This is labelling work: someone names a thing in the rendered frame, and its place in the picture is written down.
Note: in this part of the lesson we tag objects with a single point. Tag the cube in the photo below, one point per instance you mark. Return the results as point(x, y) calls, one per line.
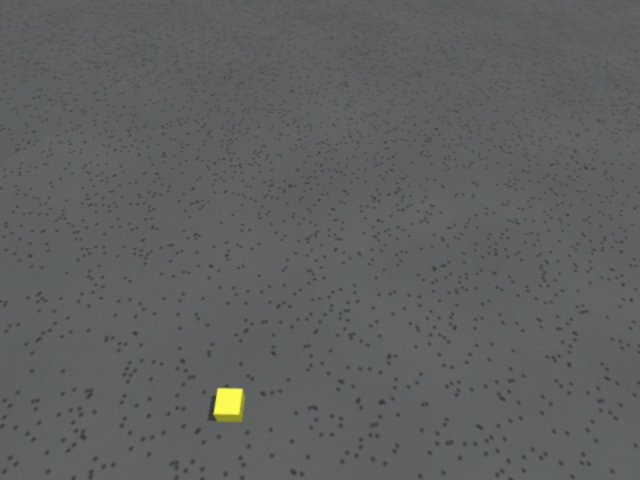
point(229, 405)

